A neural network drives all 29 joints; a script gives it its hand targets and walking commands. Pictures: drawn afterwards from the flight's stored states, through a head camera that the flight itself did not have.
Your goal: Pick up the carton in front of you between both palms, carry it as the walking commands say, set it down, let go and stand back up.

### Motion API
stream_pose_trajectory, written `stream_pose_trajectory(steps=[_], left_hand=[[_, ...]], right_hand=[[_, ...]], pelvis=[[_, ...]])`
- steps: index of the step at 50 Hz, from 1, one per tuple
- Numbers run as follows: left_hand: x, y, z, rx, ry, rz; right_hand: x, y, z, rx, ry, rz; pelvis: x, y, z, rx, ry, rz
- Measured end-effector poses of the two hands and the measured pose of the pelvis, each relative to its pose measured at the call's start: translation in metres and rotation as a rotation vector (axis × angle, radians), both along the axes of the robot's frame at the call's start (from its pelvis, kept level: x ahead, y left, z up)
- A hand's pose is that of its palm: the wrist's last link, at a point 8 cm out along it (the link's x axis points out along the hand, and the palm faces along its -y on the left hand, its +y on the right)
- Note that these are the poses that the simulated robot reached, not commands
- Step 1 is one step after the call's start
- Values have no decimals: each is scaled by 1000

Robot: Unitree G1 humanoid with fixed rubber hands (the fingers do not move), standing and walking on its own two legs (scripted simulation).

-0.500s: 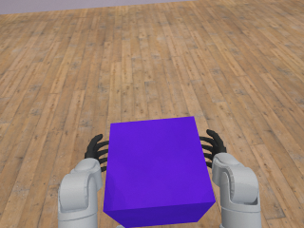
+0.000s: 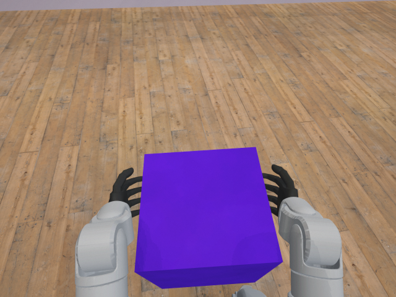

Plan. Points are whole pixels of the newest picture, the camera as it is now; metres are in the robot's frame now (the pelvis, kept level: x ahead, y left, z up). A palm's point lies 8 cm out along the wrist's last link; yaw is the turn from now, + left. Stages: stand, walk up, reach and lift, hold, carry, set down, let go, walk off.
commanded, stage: carry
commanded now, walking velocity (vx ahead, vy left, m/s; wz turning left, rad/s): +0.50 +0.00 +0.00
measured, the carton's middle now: (204, 224) +0.27 -0.01 -0.01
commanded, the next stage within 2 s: none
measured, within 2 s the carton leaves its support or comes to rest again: neither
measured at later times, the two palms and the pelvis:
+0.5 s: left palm (150, 95) +0.60 +0.12 +0.08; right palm (258, 93) +0.62 -0.17 +0.07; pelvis +0.34 -0.04 +0.00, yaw +3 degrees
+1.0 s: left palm (148, 48) +0.84 +0.15 +0.08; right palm (238, 48) +0.85 -0.15 +0.08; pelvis +0.57 +0.00 -0.01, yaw +1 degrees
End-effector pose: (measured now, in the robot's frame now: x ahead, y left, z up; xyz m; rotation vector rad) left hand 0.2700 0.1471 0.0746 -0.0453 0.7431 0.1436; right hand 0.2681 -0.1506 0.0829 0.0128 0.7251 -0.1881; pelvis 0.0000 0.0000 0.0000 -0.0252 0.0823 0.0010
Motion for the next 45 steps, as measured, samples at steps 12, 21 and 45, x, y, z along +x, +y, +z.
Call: stream_pose_trajectory(steps=[12,21,45], left_hand=[[178,-28,-15,58,-13,51],[270,-28,-12,62,78,89],[542,9,-16,-8,29,41]], right_hand=[[194,-27,-29,50,-19,48],[299,-27,-28,47,68,92],[551,10,-14,-9,21,24]], pelvis=[[187,-38,-32,7,-28,45],[287,-48,-2,52,-4,55],[538,2,-10,20,-23,5]])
